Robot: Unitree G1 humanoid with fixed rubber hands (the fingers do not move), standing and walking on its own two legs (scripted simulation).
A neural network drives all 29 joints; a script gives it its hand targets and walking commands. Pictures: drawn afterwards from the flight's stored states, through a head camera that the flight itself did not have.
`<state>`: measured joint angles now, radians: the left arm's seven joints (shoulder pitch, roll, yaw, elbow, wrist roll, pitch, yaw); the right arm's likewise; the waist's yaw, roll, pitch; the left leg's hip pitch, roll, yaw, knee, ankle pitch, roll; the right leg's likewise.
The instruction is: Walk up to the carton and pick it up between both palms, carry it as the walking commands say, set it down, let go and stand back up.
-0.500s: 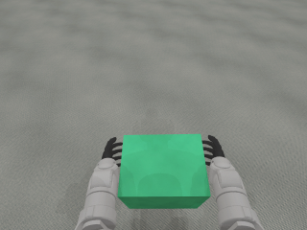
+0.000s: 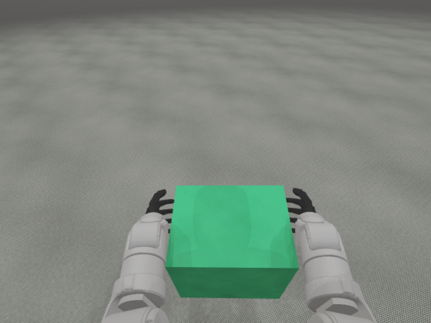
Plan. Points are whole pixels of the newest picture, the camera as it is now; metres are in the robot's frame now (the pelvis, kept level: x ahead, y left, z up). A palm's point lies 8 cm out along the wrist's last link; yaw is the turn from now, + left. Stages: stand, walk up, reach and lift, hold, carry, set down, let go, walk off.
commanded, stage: reach and lift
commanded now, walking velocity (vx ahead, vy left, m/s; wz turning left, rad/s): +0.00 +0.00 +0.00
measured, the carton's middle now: (229, 244) +0.31 -0.01 -0.02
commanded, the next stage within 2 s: hold in 1.00 s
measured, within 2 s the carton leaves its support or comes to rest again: neither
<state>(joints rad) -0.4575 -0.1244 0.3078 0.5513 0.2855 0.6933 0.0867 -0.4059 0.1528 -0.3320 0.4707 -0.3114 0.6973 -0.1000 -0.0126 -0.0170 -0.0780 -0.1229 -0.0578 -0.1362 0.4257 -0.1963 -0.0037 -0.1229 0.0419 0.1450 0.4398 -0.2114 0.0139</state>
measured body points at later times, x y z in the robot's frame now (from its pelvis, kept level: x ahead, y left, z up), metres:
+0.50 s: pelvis +0.02 +0.00 +0.00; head -0.06 +0.01 +0.45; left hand +0.32 +0.16 +0.05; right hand +0.32 -0.16 +0.05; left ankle +0.03 +0.12 -0.74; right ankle +0.03 -0.13 -0.74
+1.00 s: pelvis +0.01 +0.00 +0.00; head -0.07 +0.00 +0.45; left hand +0.31 +0.15 +0.05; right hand +0.31 -0.16 +0.05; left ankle +0.03 +0.12 -0.74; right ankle +0.03 -0.13 -0.74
